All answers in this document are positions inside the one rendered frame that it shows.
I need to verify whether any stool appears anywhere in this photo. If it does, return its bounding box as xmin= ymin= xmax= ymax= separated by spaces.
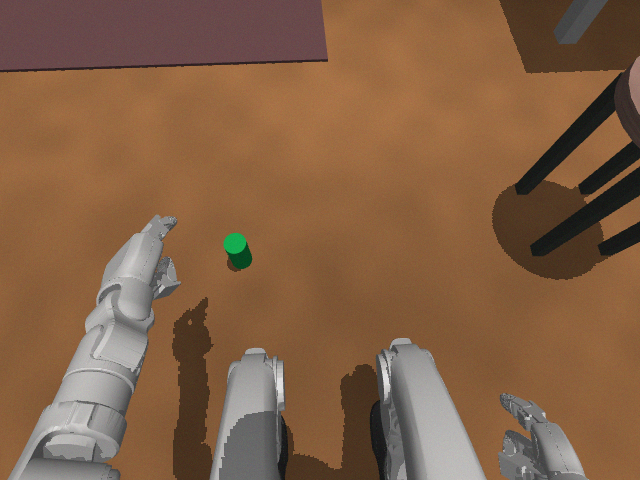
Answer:
xmin=515 ymin=56 xmax=640 ymax=256

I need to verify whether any can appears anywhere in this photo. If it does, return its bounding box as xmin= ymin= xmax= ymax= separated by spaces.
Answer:
xmin=223 ymin=233 xmax=252 ymax=269

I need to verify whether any right robot foot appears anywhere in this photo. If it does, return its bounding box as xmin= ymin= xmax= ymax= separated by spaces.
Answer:
xmin=370 ymin=400 xmax=388 ymax=480

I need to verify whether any left robot hand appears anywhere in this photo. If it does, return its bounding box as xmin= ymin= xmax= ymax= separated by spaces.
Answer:
xmin=101 ymin=214 xmax=181 ymax=300

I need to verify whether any left robot arm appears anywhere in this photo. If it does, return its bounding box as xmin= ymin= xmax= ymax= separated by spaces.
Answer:
xmin=7 ymin=277 xmax=155 ymax=480

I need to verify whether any right robot hand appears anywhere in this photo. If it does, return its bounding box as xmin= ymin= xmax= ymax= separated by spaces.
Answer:
xmin=498 ymin=393 xmax=586 ymax=480

